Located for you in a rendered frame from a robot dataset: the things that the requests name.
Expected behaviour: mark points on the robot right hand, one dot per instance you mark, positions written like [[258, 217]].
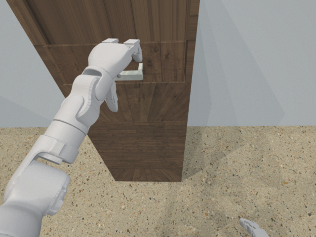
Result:
[[252, 228]]

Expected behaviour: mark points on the robot left forearm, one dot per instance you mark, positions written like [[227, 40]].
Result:
[[80, 110]]

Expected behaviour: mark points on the cabinet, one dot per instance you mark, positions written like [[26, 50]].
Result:
[[144, 141]]

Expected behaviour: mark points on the handle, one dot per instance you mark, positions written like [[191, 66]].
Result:
[[132, 75]]

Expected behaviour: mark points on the robot left upper arm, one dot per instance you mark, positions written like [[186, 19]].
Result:
[[40, 191]]

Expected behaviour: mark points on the robot left hand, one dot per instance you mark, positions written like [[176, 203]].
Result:
[[114, 57]]

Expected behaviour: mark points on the drawer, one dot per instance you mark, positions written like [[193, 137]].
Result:
[[162, 60]]

